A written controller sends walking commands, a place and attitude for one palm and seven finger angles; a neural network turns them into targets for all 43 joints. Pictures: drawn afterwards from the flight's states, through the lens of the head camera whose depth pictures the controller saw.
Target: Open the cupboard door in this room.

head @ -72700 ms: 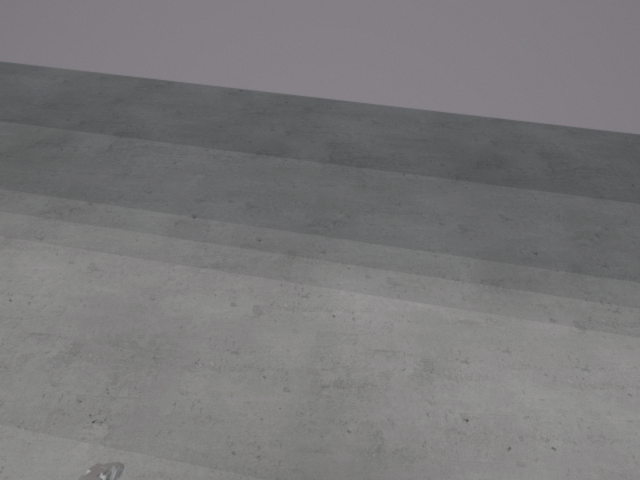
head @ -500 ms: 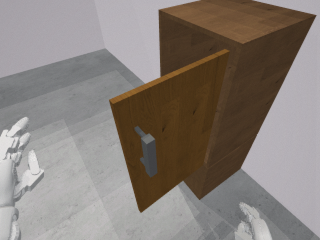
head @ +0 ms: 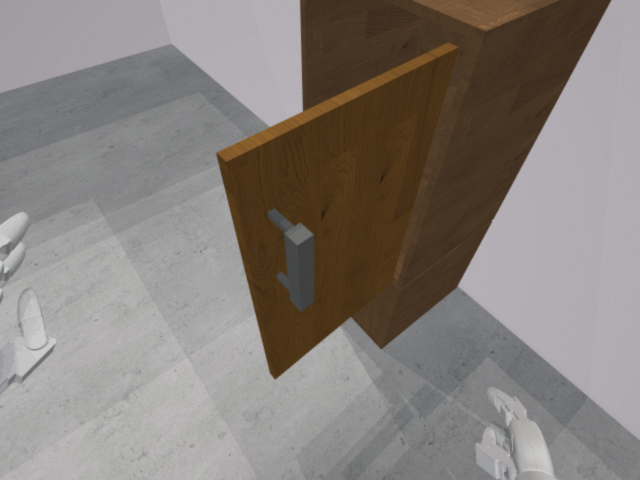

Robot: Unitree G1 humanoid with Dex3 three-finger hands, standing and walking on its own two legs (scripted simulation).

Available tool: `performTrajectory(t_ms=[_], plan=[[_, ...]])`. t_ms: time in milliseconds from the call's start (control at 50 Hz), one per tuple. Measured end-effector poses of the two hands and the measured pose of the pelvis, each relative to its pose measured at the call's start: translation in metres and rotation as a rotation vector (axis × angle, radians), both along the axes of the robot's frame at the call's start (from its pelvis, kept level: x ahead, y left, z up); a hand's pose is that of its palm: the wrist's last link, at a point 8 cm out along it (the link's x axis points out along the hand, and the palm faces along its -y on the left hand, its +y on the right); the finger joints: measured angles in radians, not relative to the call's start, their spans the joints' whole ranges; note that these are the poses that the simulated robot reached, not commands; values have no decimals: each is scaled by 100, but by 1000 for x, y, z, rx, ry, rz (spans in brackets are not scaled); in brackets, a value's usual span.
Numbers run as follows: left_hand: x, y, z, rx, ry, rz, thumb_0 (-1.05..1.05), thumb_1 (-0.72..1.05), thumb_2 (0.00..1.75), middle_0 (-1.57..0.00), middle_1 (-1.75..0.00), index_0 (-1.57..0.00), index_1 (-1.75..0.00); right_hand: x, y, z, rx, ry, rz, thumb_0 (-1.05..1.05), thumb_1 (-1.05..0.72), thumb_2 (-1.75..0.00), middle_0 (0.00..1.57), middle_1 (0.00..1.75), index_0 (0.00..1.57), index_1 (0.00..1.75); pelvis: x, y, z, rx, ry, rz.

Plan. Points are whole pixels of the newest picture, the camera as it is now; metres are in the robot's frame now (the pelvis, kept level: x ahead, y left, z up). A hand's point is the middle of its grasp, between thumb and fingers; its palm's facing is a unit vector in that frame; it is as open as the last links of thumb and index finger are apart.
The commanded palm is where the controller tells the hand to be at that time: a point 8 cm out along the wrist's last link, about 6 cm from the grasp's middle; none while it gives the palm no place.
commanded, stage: step back with the hand held close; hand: left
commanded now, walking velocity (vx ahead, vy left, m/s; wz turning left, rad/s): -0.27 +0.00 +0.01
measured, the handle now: (290, 261) +0.37 +0.07 +0.06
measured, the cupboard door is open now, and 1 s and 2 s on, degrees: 93 93 93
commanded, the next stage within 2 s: stop stepping back and stand still in 0.98 s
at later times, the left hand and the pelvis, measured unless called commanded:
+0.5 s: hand out of the picture +0.13 +0.28 +0.17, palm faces +0.47 -0.74 -0.48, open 7.4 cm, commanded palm +0.06 +0.31 +0.18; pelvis -0.07 +0.00 -0.01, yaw +3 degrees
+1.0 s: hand out of the picture +0.03 +0.24 +0.16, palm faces +0.39 -0.79 -0.47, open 7.4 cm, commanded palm -0.03 +0.29 +0.18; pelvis -0.17 -0.01 -0.01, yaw +0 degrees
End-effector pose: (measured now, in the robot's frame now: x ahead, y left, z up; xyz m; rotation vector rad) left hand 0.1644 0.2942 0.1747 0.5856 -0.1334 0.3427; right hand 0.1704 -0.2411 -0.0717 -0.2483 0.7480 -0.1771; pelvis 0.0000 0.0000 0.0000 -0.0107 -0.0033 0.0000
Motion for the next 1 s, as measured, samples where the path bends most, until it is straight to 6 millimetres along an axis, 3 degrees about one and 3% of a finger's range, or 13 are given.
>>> performTrajectory(t_ms=[240,440,520,680,760,880,1000], plan=[[-51,5,1,25,-105,24,1,89,90,-21,-30,-21,-30,-46,12,-9,-2,-16,45,1,-91,-90,20,30,21,30,-41,3,-11,-17,-2,18],[-71,18,8,38,-176,23,1,89,90,-21,-30,-21,-30,-84,19,-13,-22,13,24,1,-91,-90,20,30,21,30,-64,10,-13,-44,-14,42],[-84,18,13,52,-173,45,1,89,90,-21,-30,-21,-30,-90,24,-11,11,10,57,1,-91,-90,20,30,21,30,-71,3,-9,-38,18,44],[-99,-12,4,9,-110,-51,1,89,90,-21,-30,-21,-30,-92,14,-13,28,-10,66,1,-91,-90,20,30,21,30,-99,-6,-10,-36,23,15],[-109,-6,6,33,-113,-80,1,89,90,-22,-30,-21,-30,-101,8,-3,-12,-22,32,1,-91,-90,20,30,21,30,-107,-2,-9,-32,19,25],[-134,8,9,41,-104,-44,1,89,90,-22,-30,-21,-30,-121,9,11,-32,-70,54,1,-91,-90,20,30,20,30,-139,-2,-4,-24,18,6],[-174,-12,9,-5,-113,-31,1,89,90,-21,-30,-21,-30,-157,6,9,5,-94,84,1,-91,-90,20,30,21,30,-175,-14,-6,-27,32,-7]])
